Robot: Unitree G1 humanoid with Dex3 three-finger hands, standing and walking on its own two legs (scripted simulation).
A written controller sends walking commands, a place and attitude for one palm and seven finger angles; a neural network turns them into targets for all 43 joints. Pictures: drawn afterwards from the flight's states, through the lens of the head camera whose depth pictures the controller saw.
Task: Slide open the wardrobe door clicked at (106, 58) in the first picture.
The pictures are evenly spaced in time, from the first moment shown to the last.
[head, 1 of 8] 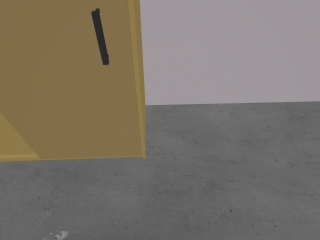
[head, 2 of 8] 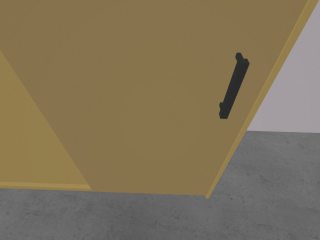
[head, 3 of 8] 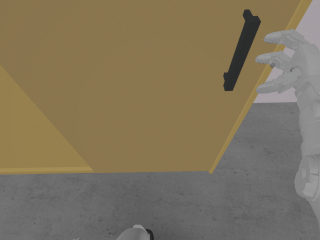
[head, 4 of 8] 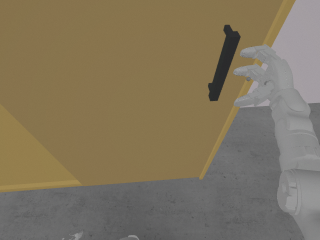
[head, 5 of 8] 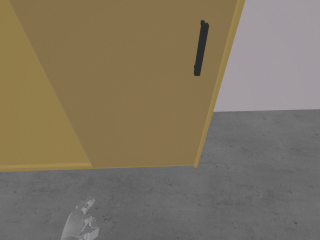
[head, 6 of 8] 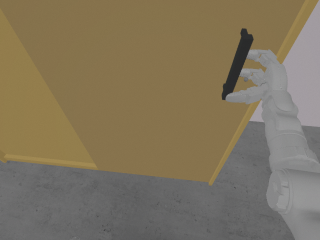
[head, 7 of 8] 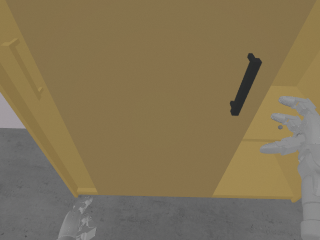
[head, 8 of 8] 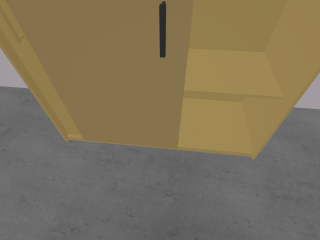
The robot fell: no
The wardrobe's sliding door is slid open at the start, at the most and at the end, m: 0.00 0.54 0.53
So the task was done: yes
